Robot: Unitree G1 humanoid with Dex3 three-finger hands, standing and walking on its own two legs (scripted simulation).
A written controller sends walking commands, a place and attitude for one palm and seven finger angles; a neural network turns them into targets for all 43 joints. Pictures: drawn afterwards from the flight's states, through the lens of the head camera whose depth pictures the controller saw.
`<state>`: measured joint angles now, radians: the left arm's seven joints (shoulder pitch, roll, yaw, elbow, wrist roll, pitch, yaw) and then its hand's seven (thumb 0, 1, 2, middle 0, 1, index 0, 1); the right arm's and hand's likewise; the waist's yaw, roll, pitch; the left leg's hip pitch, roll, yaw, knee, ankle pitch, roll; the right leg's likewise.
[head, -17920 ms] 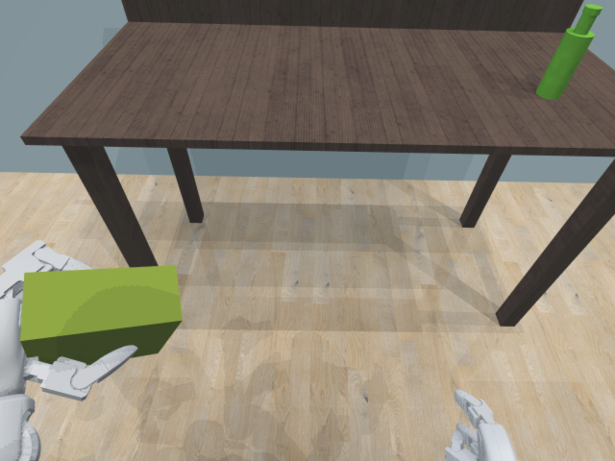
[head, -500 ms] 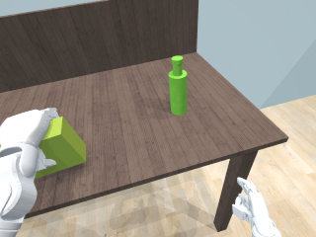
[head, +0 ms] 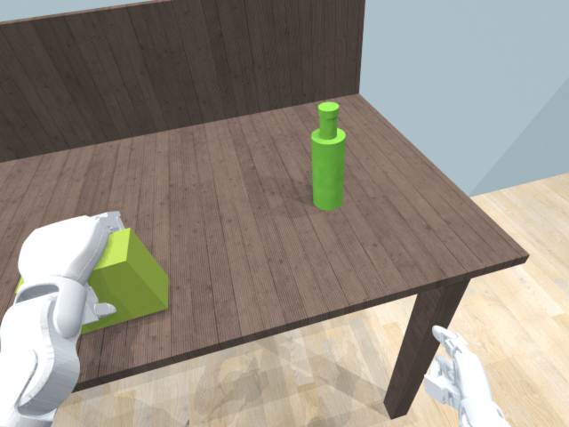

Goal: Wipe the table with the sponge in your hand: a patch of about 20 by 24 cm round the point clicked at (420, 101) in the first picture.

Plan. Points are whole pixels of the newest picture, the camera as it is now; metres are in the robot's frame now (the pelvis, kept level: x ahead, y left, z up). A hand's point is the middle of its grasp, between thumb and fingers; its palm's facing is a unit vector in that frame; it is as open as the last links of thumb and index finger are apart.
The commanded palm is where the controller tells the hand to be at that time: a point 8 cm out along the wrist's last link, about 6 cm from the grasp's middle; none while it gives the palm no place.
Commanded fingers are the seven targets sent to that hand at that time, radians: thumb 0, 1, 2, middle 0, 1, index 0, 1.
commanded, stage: lower the sponge onto the table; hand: left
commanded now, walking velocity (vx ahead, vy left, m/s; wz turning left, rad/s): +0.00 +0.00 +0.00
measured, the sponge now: (110, 291) +0.23 +0.30 +0.10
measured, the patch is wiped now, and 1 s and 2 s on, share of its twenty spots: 0.00 0.05 0.35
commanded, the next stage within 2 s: wipe forward along the first lane in 0.48 s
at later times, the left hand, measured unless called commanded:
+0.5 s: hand (97, 281) +0.22 +0.29 +0.13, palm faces +0.07 -0.05 -1.00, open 9.9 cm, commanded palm +0.18 +0.29 +0.20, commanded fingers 0.00 0.10 1.30 -1.20 -1.60 -1.20 -1.60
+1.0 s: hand (89, 269) +0.24 +0.32 +0.13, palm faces +0.02 +0.00 -1.00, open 9.9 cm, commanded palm +0.22 +0.31 +0.18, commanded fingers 0.00 0.10 1.30 -1.20 -1.60 -1.20 -1.60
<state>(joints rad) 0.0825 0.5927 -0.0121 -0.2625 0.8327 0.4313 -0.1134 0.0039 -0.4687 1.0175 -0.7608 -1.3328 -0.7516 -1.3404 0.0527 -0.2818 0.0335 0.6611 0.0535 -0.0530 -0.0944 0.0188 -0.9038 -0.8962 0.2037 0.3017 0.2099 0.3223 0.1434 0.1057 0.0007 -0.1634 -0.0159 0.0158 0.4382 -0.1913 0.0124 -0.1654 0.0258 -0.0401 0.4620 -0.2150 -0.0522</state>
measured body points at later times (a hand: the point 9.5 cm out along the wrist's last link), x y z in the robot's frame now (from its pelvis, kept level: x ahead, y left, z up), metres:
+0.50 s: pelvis +0.00 -0.01 +0.00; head -0.03 -0.06 +0.45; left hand +0.21 +0.29 +0.19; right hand +0.25 -0.21 -0.07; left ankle +0.03 +0.11 -0.74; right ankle +0.03 -0.09 -0.74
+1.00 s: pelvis +0.01 -0.01 +0.00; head -0.01 -0.06 +0.45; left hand +0.23 +0.32 +0.18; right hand +0.25 -0.22 -0.08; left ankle +0.03 +0.11 -0.74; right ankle +0.03 -0.09 -0.74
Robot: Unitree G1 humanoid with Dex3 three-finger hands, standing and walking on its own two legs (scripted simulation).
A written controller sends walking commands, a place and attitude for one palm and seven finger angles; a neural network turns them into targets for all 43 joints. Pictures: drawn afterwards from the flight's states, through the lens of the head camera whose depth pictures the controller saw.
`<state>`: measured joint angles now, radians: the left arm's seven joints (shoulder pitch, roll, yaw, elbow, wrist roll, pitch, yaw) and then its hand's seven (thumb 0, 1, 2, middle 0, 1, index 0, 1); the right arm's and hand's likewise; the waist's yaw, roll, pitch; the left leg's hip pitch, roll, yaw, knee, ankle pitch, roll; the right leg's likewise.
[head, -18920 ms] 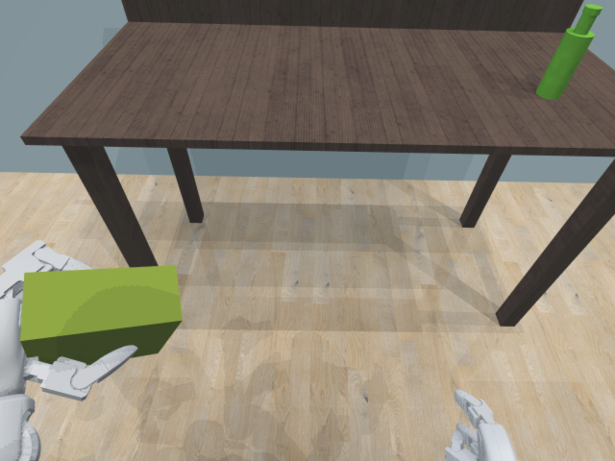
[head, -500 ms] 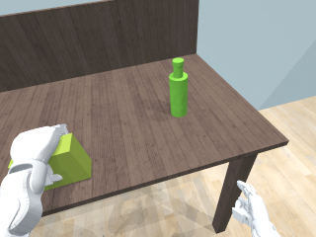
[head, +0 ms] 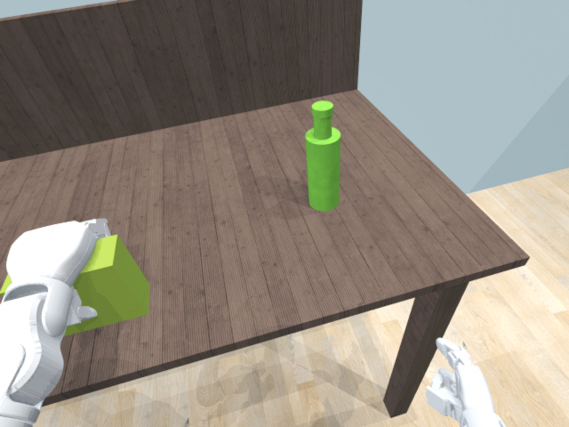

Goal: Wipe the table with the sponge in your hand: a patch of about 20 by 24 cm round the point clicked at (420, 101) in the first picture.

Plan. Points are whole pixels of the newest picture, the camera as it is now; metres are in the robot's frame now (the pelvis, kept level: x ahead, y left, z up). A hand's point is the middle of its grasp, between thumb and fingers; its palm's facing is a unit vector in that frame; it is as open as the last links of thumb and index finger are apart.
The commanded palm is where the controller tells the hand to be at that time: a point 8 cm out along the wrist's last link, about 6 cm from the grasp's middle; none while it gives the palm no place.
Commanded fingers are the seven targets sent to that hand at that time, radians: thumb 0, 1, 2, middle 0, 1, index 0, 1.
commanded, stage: wipe forward along the first lane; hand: left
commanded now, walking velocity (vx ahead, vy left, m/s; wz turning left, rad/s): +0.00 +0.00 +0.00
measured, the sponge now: (91, 296) +0.23 +0.33 +0.08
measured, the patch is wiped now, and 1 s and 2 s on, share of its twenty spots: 0.05 0.35 0.60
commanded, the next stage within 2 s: slide across to the middle lane in 1.20 s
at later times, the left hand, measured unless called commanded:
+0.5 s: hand (87, 243) +0.29 +0.35 +0.13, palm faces -0.01 +0.00 -1.00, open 9.9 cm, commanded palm +0.26 +0.34 +0.16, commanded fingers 0.00 0.10 1.30 -1.20 -1.60 -1.20 -1.60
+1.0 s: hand (87, 224) +0.33 +0.37 +0.13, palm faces -0.05 +0.00 -1.00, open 9.9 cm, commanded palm +0.31 +0.37 +0.16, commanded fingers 0.00 0.10 1.30 -1.20 -1.60 -1.20 -1.60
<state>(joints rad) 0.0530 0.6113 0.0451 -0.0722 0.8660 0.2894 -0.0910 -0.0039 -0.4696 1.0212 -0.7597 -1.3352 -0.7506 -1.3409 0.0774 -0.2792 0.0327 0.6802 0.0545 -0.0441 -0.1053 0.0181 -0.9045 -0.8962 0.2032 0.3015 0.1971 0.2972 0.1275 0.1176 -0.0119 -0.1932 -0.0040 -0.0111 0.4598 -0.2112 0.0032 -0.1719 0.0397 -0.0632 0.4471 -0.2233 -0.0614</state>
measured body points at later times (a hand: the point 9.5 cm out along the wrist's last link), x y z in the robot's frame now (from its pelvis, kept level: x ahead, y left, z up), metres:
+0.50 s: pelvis +0.01 +0.01 +0.00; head +0.00 -0.03 +0.45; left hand +0.29 +0.34 +0.18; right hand +0.23 -0.22 -0.10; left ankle +0.03 +0.12 -0.74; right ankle +0.02 -0.08 -0.74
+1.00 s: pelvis +0.01 +0.01 +0.00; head +0.01 -0.02 +0.45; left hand +0.32 +0.37 +0.18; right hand +0.18 -0.24 -0.12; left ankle +0.03 +0.12 -0.74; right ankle +0.02 -0.08 -0.74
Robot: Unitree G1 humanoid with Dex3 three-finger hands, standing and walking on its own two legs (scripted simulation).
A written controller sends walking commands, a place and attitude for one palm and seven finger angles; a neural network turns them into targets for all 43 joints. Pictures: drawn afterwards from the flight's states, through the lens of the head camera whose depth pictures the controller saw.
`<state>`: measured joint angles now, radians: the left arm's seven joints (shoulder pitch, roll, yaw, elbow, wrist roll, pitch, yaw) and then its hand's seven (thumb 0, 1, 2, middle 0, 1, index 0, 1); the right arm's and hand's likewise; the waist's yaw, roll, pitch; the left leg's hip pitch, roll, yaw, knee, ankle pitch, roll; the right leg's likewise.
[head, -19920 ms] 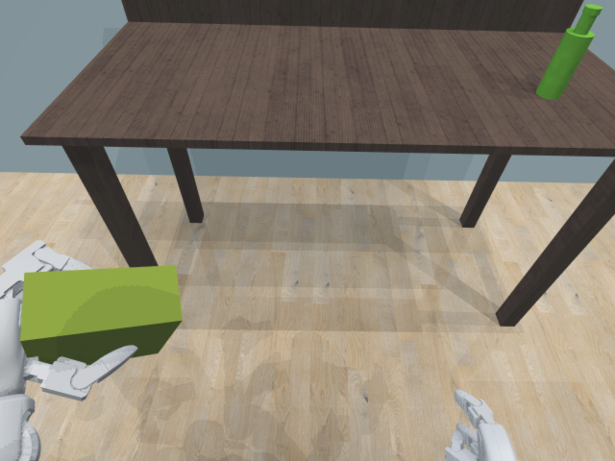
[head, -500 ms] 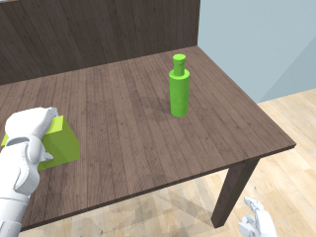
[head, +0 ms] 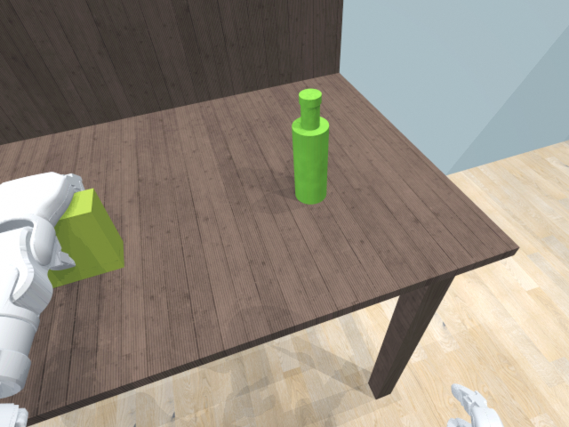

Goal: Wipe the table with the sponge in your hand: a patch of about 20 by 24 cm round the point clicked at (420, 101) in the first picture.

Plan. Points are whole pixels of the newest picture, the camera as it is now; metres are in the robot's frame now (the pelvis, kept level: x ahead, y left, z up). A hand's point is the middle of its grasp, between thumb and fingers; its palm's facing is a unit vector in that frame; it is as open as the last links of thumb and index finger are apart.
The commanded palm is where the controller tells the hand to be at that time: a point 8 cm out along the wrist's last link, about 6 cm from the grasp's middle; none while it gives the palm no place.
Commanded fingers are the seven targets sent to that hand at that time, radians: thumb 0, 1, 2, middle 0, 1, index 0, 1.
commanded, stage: wipe forward along the first lane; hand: left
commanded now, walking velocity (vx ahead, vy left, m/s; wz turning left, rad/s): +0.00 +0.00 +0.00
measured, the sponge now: (68, 250) +0.32 +0.36 +0.09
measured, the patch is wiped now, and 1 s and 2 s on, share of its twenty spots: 0.35 0.60 0.65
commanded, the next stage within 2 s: slide across to the middle lane in 0.20 s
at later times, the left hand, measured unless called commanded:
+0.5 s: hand (65, 204) +0.37 +0.37 +0.13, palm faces -0.07 +0.01 -1.00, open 9.9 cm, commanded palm +0.35 +0.35 +0.18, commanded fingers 0.00 0.10 1.30 -1.20 -1.60 -1.20 -1.60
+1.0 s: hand (108, 188) +0.40 +0.32 +0.13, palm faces -0.01 -0.02 -1.00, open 9.9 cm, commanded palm +0.37 +0.30 +0.20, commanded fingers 0.00 0.10 1.30 -1.20 -1.60 -1.20 -1.60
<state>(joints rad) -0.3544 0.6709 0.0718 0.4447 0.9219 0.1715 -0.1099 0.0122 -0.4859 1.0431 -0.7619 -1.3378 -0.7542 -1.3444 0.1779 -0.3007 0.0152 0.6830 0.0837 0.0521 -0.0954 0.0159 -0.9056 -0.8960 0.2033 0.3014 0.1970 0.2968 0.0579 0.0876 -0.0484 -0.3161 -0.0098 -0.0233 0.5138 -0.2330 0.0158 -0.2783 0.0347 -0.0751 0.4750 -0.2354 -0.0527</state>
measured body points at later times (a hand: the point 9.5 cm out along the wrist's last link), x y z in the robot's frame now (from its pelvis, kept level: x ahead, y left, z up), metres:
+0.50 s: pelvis +0.01 +0.02 +0.00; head +0.03 -0.01 +0.45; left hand +0.37 +0.37 +0.19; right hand +0.15 -0.24 -0.12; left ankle +0.02 +0.11 -0.74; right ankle +0.01 -0.09 -0.74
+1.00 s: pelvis +0.04 +0.03 +0.01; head +0.06 +0.00 +0.46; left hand +0.40 +0.32 +0.19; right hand +0.25 -0.19 -0.10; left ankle +0.02 +0.11 -0.74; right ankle +0.01 -0.09 -0.74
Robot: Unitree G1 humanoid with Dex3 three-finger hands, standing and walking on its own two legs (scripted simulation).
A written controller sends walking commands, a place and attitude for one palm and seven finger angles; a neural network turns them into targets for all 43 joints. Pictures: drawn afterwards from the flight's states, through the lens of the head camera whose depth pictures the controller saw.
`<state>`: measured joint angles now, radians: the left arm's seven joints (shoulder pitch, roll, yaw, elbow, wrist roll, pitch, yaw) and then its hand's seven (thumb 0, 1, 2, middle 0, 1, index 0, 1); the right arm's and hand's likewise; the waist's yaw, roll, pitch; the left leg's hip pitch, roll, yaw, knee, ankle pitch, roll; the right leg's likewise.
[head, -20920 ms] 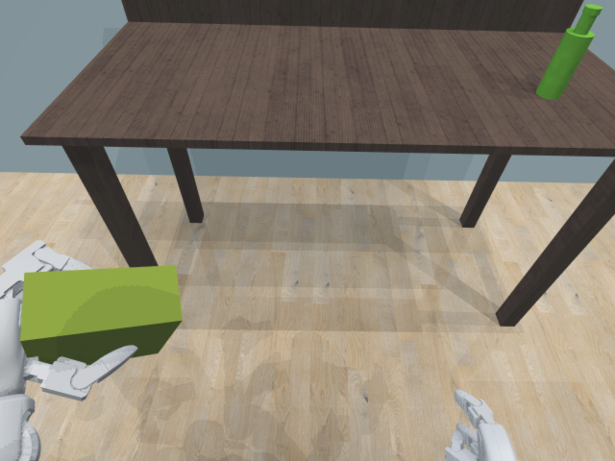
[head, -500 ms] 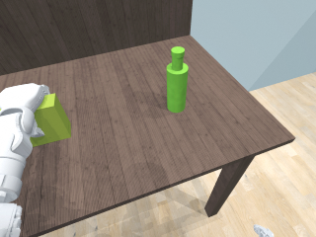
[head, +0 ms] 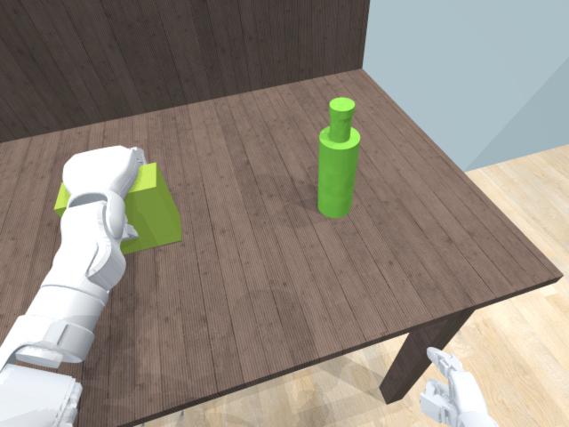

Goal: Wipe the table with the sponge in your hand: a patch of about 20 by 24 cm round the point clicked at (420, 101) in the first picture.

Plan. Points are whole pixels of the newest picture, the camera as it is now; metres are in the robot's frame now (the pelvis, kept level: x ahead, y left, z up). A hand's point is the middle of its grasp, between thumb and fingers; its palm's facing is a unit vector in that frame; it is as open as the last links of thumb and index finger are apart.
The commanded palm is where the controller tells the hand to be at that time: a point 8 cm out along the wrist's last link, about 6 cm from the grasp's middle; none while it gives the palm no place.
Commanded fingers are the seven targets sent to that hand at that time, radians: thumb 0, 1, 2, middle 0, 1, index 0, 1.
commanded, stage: wipe back along the middle lane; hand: left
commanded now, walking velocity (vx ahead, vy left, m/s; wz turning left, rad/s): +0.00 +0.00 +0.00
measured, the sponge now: (130, 221) +0.37 +0.29 +0.08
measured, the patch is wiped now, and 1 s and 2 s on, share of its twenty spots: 0.60 0.65 0.70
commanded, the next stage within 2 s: slide across to the third lane in 1.68 s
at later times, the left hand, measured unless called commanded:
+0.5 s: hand (130, 220) +0.33 +0.26 +0.13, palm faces +0.02 -0.03 -1.00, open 9.9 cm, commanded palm +0.29 +0.24 +0.17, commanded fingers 0.00 0.10 1.30 -1.20 -1.60 -1.20 -1.60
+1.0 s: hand (134, 250) +0.29 +0.23 +0.13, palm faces +0.07 -0.03 -1.00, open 9.9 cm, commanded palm +0.24 +0.22 +0.16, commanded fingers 0.00 0.10 1.30 -1.20 -1.60 -1.20 -1.60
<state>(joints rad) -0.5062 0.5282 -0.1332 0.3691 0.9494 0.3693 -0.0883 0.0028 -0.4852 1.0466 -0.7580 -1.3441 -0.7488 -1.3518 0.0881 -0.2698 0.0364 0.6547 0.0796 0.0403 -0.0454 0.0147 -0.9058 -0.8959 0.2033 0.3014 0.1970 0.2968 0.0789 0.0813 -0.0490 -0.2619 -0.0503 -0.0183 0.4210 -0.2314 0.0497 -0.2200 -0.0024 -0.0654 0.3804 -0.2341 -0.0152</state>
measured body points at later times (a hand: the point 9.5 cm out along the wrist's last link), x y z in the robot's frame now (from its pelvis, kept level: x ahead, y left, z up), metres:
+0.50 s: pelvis -0.01 -0.02 +0.00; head +0.00 -0.06 +0.45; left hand +0.33 +0.25 +0.18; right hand +0.21 -0.25 -0.10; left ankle -0.01 +0.08 -0.74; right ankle -0.03 -0.11 -0.74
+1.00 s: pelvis -0.02 -0.03 +0.00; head -0.04 -0.08 +0.44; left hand +0.28 +0.23 +0.18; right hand +0.21 -0.25 -0.09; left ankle -0.01 +0.08 -0.74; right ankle -0.03 -0.11 -0.74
